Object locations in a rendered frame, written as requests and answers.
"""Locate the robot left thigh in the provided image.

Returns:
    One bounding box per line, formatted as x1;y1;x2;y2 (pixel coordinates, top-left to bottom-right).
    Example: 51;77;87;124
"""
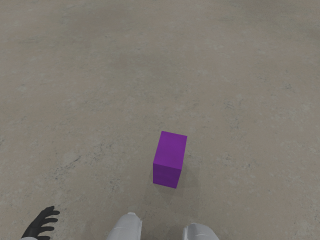
106;214;142;240

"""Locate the carton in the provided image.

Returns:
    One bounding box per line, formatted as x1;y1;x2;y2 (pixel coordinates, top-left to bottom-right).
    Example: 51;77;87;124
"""
153;131;187;189

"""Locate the robot thigh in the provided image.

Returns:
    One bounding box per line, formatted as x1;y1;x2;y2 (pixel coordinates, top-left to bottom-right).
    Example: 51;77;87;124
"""
182;223;219;240
106;214;142;240

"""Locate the robot left hand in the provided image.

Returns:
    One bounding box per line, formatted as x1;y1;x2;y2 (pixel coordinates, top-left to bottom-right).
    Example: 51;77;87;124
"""
21;206;60;240

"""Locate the robot right thigh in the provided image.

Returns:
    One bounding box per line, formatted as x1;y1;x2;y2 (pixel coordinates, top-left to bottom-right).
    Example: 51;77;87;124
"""
182;223;219;240

